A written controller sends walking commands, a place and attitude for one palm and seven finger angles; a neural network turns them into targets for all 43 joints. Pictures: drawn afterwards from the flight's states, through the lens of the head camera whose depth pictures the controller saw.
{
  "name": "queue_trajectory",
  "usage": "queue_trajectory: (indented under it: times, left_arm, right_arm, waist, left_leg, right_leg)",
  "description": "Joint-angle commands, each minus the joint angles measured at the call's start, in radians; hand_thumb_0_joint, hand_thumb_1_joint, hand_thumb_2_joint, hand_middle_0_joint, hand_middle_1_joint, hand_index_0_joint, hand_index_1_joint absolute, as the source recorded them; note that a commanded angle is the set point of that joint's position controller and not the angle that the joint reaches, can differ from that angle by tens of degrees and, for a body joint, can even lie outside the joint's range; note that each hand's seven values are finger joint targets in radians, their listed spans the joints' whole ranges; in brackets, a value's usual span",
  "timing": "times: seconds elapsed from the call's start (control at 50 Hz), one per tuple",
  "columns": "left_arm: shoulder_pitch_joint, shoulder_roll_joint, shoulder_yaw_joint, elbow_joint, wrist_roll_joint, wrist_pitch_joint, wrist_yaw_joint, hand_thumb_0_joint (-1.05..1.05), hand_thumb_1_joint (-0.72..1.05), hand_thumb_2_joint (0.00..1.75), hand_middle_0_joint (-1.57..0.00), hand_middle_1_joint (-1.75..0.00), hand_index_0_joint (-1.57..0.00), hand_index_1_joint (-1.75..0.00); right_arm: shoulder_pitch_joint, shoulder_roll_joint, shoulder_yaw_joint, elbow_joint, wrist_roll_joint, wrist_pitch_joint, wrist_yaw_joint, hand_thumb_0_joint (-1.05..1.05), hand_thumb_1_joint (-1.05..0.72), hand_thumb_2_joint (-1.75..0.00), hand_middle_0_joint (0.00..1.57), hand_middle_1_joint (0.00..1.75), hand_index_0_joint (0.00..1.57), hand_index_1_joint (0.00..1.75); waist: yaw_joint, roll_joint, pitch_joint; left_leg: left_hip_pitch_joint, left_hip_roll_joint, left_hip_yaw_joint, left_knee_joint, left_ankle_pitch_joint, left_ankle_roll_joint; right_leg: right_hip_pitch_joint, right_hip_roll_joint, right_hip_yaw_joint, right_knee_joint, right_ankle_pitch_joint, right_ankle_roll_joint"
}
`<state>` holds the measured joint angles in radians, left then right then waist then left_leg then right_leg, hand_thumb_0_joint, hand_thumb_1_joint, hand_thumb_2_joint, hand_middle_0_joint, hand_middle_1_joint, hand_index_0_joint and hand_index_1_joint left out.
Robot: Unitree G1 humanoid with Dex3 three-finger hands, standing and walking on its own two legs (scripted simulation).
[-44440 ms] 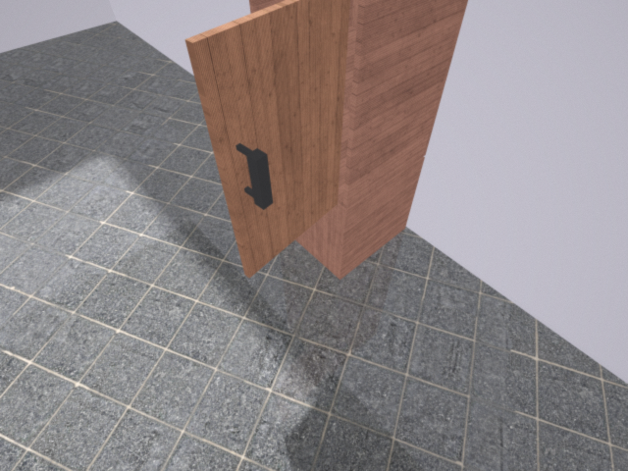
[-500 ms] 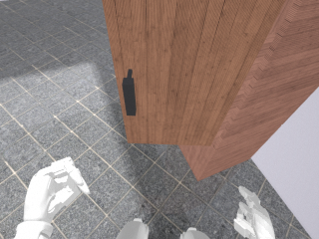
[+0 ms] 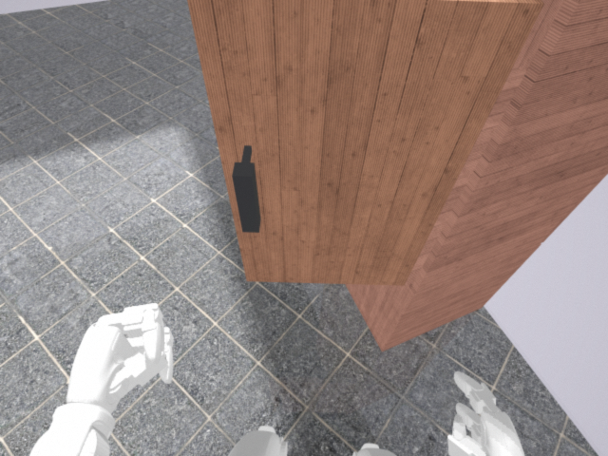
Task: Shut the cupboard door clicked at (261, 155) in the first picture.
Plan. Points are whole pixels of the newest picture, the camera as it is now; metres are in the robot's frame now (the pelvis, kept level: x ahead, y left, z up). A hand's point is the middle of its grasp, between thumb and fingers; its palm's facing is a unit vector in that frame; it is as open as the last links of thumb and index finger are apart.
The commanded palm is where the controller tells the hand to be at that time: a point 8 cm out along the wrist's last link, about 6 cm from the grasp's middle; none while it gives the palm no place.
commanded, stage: raise the hand and make a fist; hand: left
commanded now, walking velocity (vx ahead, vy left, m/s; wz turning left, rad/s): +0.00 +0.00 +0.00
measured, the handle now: (249, 189) +0.47 +0.12 +0.06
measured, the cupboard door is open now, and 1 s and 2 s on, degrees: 66 66 66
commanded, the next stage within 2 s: bring the fist close to the handle in 0.22 s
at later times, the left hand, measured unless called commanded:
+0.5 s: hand (178, 339) +0.24 +0.17 +0.07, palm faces +0.06 -1.00 -0.03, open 3.1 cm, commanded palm +0.23 +0.21 +0.06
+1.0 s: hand (245, 286) +0.32 +0.11 +0.05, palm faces -0.04 -1.00 -0.01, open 3.1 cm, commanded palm +0.31 +0.16 +0.06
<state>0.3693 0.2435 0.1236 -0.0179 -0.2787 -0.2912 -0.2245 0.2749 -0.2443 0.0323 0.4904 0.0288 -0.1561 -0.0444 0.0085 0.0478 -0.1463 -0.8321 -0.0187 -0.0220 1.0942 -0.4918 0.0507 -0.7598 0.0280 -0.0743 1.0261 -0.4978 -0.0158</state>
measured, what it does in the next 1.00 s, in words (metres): stands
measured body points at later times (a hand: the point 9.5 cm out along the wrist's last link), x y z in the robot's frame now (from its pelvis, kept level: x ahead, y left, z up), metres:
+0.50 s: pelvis -0.01 -0.02 -0.01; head +0.04 -0.02 +0.44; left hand +0.23 +0.22 +0.07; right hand +0.18 -0.25 -0.08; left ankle +0.02 +0.08 -0.67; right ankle +0.00 -0.12 -0.67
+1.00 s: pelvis +0.00 -0.02 +0.00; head +0.06 -0.02 +0.45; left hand +0.32 +0.16 +0.05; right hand +0.15 -0.26 -0.10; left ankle +0.02 +0.08 -0.67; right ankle +0.00 -0.12 -0.67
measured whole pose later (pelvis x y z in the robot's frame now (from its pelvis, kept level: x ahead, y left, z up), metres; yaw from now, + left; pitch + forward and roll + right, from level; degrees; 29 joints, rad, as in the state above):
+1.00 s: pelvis +0.00 -0.02 +0.00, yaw +0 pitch +14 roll -1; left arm -0.04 0.16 0.01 0.28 -0.17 -0.30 -0.05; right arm 0.26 -0.25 0.01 0.56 0.03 -0.10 -0.02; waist -0.02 0.04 -0.14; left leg -0.84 -0.01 -0.01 1.07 -0.48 0.03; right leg -0.79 0.03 -0.06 1.04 -0.50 -0.04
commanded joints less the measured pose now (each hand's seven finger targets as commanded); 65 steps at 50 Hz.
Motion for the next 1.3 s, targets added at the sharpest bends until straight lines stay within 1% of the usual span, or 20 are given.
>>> queue_trajectory:
  times: [0.0, 0.04, 0.1, 0.14, 0.18, 0.24, 0.32, 0.4, 0.44, 0.5, 0.56, 0.64, 0.72, 0.78, 0.86, 0.96, 1.04, 1.12, 1.22, 1.28]
  left_arm:
    - [-0.068, 0.141, 0.119, -0.291, -0.026, -0.116, 0.02, 0.0, 0.9, 0.9, -1.3, -1.5, -1.3, -1.5]
    - [-0.081, 0.172, 0.149, -0.324, -0.023, -0.162, 0.054, 0.0, 0.9, 0.9, -1.3, -1.5, -1.3, -1.5]
    - [-0.045, 0.097, 0.086, -0.26, -0.01, -0.19, 0.065, 0.0, 0.9, 0.9, -1.3, -1.5, -1.3, -1.5]
    - [-0.01, 0.074, 0.053, -0.183, -0.005, -0.163, 0.043, 0.0, 0.9, 0.9, -1.3, -1.5, -1.3, -1.5]
    - [-0.001, 0.064, 0.03, -0.158, -0.006, -0.126, 0.014, 0.0, 0.9, 0.9, -1.3, -1.5, -1.3, -1.5]
    - [-0.012, 0.113, 0.063, -0.167, -0.015, -0.083, -0.008, 0.0, 0.9, 0.9, -1.3, -1.5, -1.3, -1.5]
    - [-0.107, 0.141, 0.105, -0.287, -0.021, -0.135, 0.029, 0.0, 0.9, 0.9, -1.3, -1.5, -1.3, -1.5]
    - [-0.258, 0.083, 0.041, -0.224, 0.005, -0.189, 0.076, 0.0, 0.9, 0.9, -1.3, -1.5, -1.3, -1.5]
    - [-0.272, 0.073, 0.015, -0.145, 0.019, -0.172, 0.072, 0.0, 0.9, 0.9, -1.3, -1.5, -1.3, -1.5]
    - [-0.31, 0.042, -0.049, -0.089, 0.038, -0.114, 0.05, 0.0, 0.9, 0.9, -1.3, -1.5, -1.3, -1.5]
    - [-0.339, 0.092, -0.002, -0.074, 0.042, -0.05, 0.056, 0.0, 0.9, 0.9, -1.3, -1.5, -1.3, -1.5]
    - [-0.411, 0.137, 0.092, -0.09, 0.034, -0.054, 0.125, 0.0, 0.9, 0.9, -1.3, -1.5, -1.3, -1.5]
    - [-0.457, 0.056, 0.026, -0.053, 0.055, -0.111, 0.172, 0.0, 0.9, 0.9, -1.3, -1.5, -1.3, -1.5]
    - [-0.483, 0.007, -0.053, 0.026, 0.083, -0.112, 0.161, 0.0, 0.9, 0.9, -1.3, -1.5, -1.3, -1.5]
    - [-0.565, -0.019, -0.104, 0.084, 0.099, -0.081, 0.143, 0.0, 0.9, 0.9, -1.3, -1.5, -1.3, -1.5]
    - [-0.751, 0.028, -0.039, 0.04, 0.108, -0.103, 0.215, 0.0, 0.9, 0.9, -1.3, -1.5, -1.3, -1.5]
    - [-0.764, 0.038, -0.009, 0.089, 0.133, -0.14, 0.284, 0.0, 0.9, 0.9, -1.3, -1.5, -1.3, -1.5]
    - [-0.807, -0.046, -0.097, 0.237, 0.161, -0.12, 0.285, 0.0, 0.9, 0.9, -1.3, -1.5, -1.3, -1.5]
    - [-0.894, -0.037, -0.069, 0.349, 0.143, -0.073, 0.267, 0.0, 0.9, 0.9, -1.3, -1.5, -1.3, -1.5]
    - [-0.995, -0.015, -0.033, 0.316, 0.134, -0.109, 0.282, 0.0, 0.9, 0.9, -1.3, -1.5, -1.3, -1.5]
  right_arm:
    - [-0.061, -0.125, -0.066, -0.161, 0.003, -0.059, -0.018, 0.0, -0.9, -0.9, 0.2, 0.3, 0.2, 0.3]
    - [-0.061, -0.12, -0.063, -0.148, -0.006, -0.061, -0.016, 0.0, -0.9, -0.9, 0.2, 0.3, 0.2, 0.3]
    - [-0.065, -0.113, -0.063, -0.13, -0.004, -0.063, -0.003, 0.0, -0.9, -0.9, 0.2, 0.3, 0.2, 0.3]
    - [-0.06, -0.126, -0.066, -0.127, -0.001, -0.055, 0.0, 0.0, -0.9, -0.9, 0.2, 0.3, 0.2, 0.3]
    - [-0.056, -0.133, -0.071, -0.138, 0.008, -0.049, -0.001, 0.0, -0.9, -0.9, 0.2, 0.3, 0.2, 0.3]
    - [-0.056, -0.139, -0.072, -0.154, 0.013, -0.041, -0.011, 0.0, -0.9, -0.9, 0.2, 0.3, 0.2, 0.3]
    - [-0.07, -0.121, -0.066, -0.157, 0.009, -0.046, -0.019, 0.0, -0.9, -0.9, 0.2, 0.3, 0.2, 0.3]
    - [-0.077, -0.114, -0.059, -0.111, 0.003, -0.063, -0.015, 0.0, -0.9, -0.9, 0.2, 0.3, 0.2, 0.3]
    - [-0.069, -0.127, -0.059, -0.1, 0.004, -0.063, -0.012, 0.0, -0.9, -0.9, 0.2, 0.3, 0.2, 0.3]
    - [-0.067, -0.132, -0.059, -0.107, 0.014, -0.062, -0.009, 0.0, -0.9, -0.9, 0.2, 0.3, 0.2, 0.3]
    - [-0.06, -0.135, -0.06, -0.12, 0.016, -0.044, -0.011, 0.0, -0.9, -0.9, 0.2, 0.3, 0.2, 0.3]
    - [-0.067, -0.12, -0.057, -0.117, 0.005, -0.023, -0.01, 0.0, -0.9, -0.9, 0.2, 0.3, 0.2, 0.3]
    - [-0.068, -0.108, -0.057, -0.094, 0.001, -0.021, 0.008, 0.0, -0.9, -0.9, 0.2, 0.3, 0.2, 0.3]
    - [-0.055, -0.12, -0.062, -0.08, 0.001, -0.016, 0.018, 0.0, -0.9, -0.9, 0.2, 0.3, 0.2, 0.3]
    - [-0.034, -0.133, -0.071, -0.073, 0.007, -0.003, 0.018, 0.0, -0.9, -0.9, 0.2, 0.3, 0.2, 0.3]
    - [-0.045, -0.124, -0.071, -0.06, 0.0, 0.014, 0.011, 0.0, -0.9, -0.9, 0.2, 0.3, 0.2, 0.3]
    - [-0.042, -0.116, -0.07, -0.04, -0.011, 0.027, 0.023, 0.0, -0.9, -0.9, 0.2, 0.3, 0.2, 0.3]
    - [-0.03, -0.119, -0.073, -0.027, -0.011, 0.047, 0.04, 0.0, -0.9, -0.9, 0.2, 0.3, 0.2, 0.3]
    - [-0.009, -0.128, -0.076, -0.027, -0.004, 0.074, 0.037, 0.0, -0.9, -0.9, 0.2, 0.3, 0.2, 0.3]
    - [-0.009, -0.122, -0.078, -0.02, -0.005, 0.078, 0.032, 0.0, -0.9, -0.9, 0.2, 0.3, 0.2, 0.3]
  waist:
    - [0.019, -0.001, -0.231]
    - [0.025, 0.038, -0.24]
    - [0.004, 0.047, -0.189]
    - [-0.01, 0.008, -0.143]
    - [-0.016, -0.021, -0.147]
    - [-0.009, -0.062, -0.162]
    - [-0.006, -0.016, -0.212]
    - [-0.044, 0.008, -0.141]
    - [-0.054, -0.013, -0.12]
    - [-0.045, 0.014, -0.158]
    - [-0.026, -0.021, -0.229]
    - [0.004, -0.04, -0.267]
    - [-0.019, -0.024, -0.239]
    - [-0.045, -0.04, -0.201]
    - [-0.063, -0.066, -0.212]
    - [-0.047, -0.033, -0.3]
    - [-0.032, -0.012, -0.337]
    - [-0.064, -0.022, -0.284]
    - [-0.07, -0.102, -0.274]
    - [-0.061, -0.078, -0.33]
  left_leg:
    - [0.17, 0.012, -0.049, -0.187, 0.272, -0.036]
    - [0.173, 0.012, -0.049, -0.173, 0.29, -0.037]
    - [0.153, 0.015, -0.044, -0.168, 0.265, -0.04]
    - [0.116, 0.015, -0.046, -0.167, 0.214, -0.033]
    - [0.103, 0.012, -0.038, -0.168, 0.189, -0.028]
    - [0.087, 0.007, -0.033, -0.164, 0.176, -0.019]
    - [0.117, 0.008, -0.026, -0.157, 0.205, -0.019]
    - [0.1, 0.014, -0.04, -0.138, 0.142, -0.023]
    - [0.081, 0.016, -0.047, -0.14, 0.104, -0.02]
    - [0.1, 0.013, -0.044, -0.162, 0.094, -0.018]
    - [0.116, 0.009, -0.031, -0.169, 0.153, -0.014]
    - [0.115, 0.007, -0.019, -0.171, 0.223, -0.017]
    - [0.141, 0.013, -0.012, -0.17, 0.249, -0.022]
    - [0.14, 0.017, -0.015, -0.168, 0.232, -0.021]
    - [0.16, 0.019, -0.023, -0.172, 0.227, -0.018]
    - [0.199, 0.017, -0.02, -0.17, 0.268, -0.022]
    - [0.216, 0.018, -0.016, -0.159, 0.317, -0.026]
    - [0.21, 0.024, -0.014, -0.163, 0.294, -0.029]
    - [0.168, 0.017, -0.005, -0.174, 0.257, -0.023]
    - [0.184, 0.016, -0.001, -0.168, 0.293, -0.025]
  right_leg:
    - [0.138, 0.003, 0.029, -0.107, 0.25, -0.025]
    - [0.127, 0.006, 0.032, -0.089, 0.265, -0.029]
    - [0.078, 0.005, 0.027, -0.085, 0.237, -0.027]
    - [0.066, 0.006, 0.031, -0.105, 0.201, -0.025]
    - [0.082, 0.001, 0.042, -0.127, 0.189, -0.017]
    - [0.129, -0.004, 0.07, -0.154, 0.169, -0.013]
    - [0.138, -0.009, 0.072, -0.139, 0.196, -0.011]
    - [0.026, -0.002, 0.063, -0.122, 0.118, -0.015]
    - [0.008, -0.001, 0.063, -0.13, 0.08, -0.016]
    - [0.034, -0.008, 0.071, -0.148, 0.073, -0.015]
    - [0.117, -0.014, 0.082, -0.16, 0.136, -0.01]
    - [0.191, -0.015, 0.088, -0.149, 0.224, -0.007]
    - [0.143, -0.015, 0.069, -0.132, 0.266, -0.008]
    - [0.102, -0.016, 0.066, -0.137, 0.255, -0.007]
    - [0.09, -0.017, 0.066, -0.148, 0.253, -0.006]
    - [0.118, -0.021, 0.066, -0.124, 0.289, -0.009]
    - [0.125, -0.016, 0.064, -0.104, 0.333, -0.013]
    - [0.072, -0.015, 0.055, -0.114, 0.316, -0.01]
    - [0.116, -0.017, 0.071, -0.152, 0.314, -0.004]
    - [0.15, -0.022, 0.079, -0.138, 0.36, -0.005]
